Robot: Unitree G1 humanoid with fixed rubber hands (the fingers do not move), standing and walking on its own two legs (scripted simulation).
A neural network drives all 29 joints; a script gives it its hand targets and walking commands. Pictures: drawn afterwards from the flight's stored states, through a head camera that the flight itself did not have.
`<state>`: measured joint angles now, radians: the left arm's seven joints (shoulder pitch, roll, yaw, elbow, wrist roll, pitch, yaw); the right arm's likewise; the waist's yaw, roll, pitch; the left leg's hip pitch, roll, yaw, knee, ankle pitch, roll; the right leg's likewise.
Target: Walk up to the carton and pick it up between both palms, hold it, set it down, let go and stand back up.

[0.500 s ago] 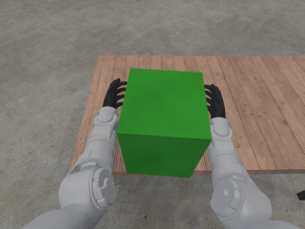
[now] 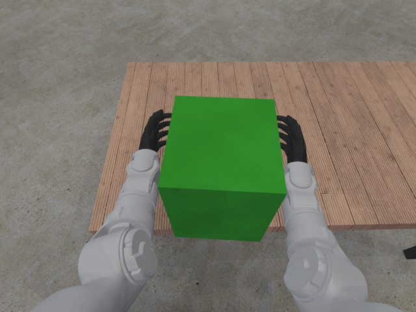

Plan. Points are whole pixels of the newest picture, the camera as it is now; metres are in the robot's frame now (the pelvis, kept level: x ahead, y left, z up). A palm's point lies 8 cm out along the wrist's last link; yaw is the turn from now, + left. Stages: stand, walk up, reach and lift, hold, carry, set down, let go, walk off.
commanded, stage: set down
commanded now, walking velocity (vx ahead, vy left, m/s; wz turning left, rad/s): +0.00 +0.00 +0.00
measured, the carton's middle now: (220, 173) +0.39 -0.01 -0.02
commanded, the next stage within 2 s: none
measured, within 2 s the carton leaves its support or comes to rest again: neither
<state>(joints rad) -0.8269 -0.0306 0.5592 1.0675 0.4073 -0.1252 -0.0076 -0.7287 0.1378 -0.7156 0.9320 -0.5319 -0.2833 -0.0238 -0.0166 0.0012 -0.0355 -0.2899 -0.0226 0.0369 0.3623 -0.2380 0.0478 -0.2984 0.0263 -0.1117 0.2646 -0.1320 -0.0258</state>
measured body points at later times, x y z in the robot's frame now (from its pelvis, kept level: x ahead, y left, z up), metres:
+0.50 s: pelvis +0.00 +0.00 +0.00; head +0.07 +0.02 +0.44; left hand +0.43 +0.14 +0.04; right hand +0.41 -0.15 +0.05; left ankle -0.05 +0.08 -0.75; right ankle -0.01 -0.10 -0.75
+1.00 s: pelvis +0.00 +0.00 +0.00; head +0.08 +0.01 +0.44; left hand +0.43 +0.14 +0.04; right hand +0.41 -0.16 +0.04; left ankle -0.05 +0.08 -0.75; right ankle -0.01 -0.10 -0.75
